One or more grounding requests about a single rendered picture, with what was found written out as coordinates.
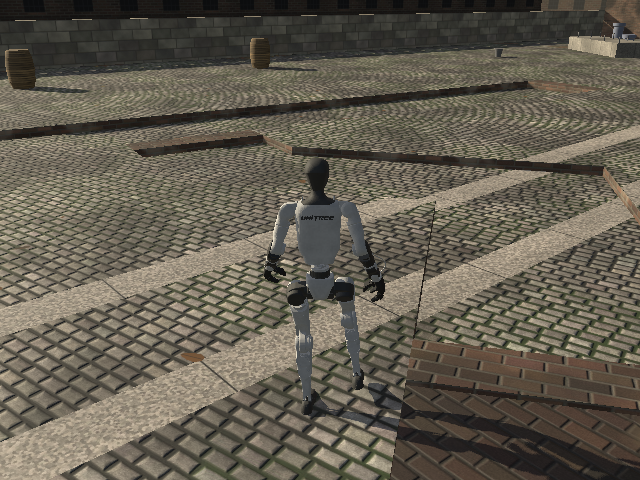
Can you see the robot right upper arm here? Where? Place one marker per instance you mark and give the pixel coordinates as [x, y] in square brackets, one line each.
[350, 211]

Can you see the robot left forearm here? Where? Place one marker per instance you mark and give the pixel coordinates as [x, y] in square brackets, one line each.
[271, 259]

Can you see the robot left hand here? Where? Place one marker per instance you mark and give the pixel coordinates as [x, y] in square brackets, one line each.
[269, 277]

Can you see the left robot shin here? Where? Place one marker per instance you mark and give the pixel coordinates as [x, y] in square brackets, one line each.
[304, 367]

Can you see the robot right forearm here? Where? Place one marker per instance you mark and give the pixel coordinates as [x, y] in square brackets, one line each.
[370, 265]

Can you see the left robot thigh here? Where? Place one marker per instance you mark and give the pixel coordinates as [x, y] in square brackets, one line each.
[299, 306]

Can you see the robot right hand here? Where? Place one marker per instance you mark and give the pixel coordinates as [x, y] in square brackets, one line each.
[377, 286]

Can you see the robot left upper arm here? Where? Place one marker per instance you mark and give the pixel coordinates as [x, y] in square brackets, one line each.
[286, 212]

